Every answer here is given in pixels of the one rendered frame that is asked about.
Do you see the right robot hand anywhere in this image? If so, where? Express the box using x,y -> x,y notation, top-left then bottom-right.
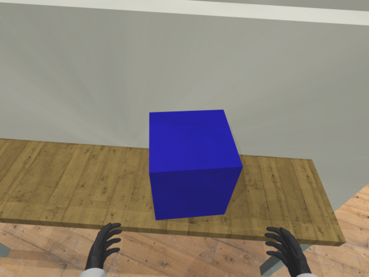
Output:
265,227 -> 311,277

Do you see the left robot hand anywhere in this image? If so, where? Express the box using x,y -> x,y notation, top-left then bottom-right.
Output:
85,223 -> 122,270

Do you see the carton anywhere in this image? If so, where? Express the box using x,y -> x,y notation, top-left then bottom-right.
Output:
149,110 -> 243,220

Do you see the table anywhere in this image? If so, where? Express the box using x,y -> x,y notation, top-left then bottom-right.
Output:
0,138 -> 346,276

